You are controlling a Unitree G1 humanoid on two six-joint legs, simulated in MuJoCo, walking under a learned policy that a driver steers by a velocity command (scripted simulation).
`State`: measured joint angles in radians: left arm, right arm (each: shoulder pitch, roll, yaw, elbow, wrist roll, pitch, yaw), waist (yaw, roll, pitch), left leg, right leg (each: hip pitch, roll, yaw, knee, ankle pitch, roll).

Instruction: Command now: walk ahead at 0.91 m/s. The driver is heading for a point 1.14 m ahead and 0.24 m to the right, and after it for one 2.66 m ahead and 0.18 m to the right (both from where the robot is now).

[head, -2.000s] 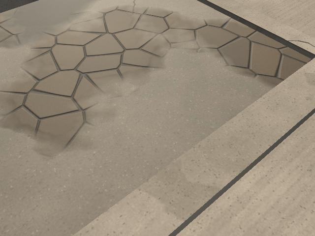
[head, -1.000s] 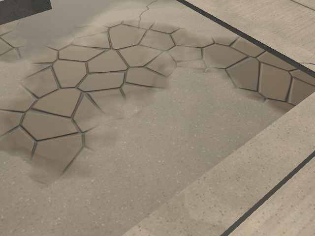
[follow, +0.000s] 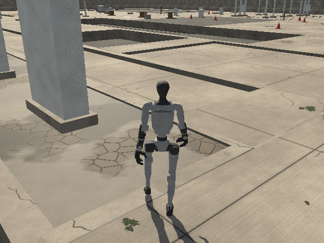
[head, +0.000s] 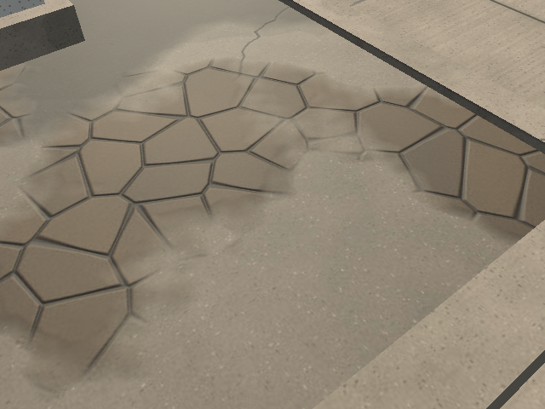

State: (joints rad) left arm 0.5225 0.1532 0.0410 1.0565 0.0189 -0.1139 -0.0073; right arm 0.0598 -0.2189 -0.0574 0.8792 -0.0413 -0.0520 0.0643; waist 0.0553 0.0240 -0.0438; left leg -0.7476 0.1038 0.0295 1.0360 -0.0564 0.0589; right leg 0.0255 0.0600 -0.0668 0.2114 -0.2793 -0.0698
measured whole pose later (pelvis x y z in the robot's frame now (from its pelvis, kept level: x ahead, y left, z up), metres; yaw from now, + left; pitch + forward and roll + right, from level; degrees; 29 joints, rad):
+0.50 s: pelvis +0.43 +0.05 +0.00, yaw +1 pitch +0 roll +2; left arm 0.07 0.24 0.04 0.83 0.04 -0.08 -0.06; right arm 0.50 -0.24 -0.07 1.06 -0.01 -0.12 0.02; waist -0.05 -0.02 0.03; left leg 0.05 -0.12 0.09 0.21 -0.27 0.10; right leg -0.69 -0.15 0.00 0.82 0.03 -0.08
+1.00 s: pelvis +0.96 -0.01 -0.05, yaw -17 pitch +1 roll +0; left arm 0.52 0.27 0.08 1.01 -0.01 -0.09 -0.02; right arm -0.05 -0.24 0.01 0.70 -0.04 -0.10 0.04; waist 0.11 0.00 0.06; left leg -0.69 0.11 -0.07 0.65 0.02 -0.03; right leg 0.10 0.14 0.16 0.26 -0.36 -0.12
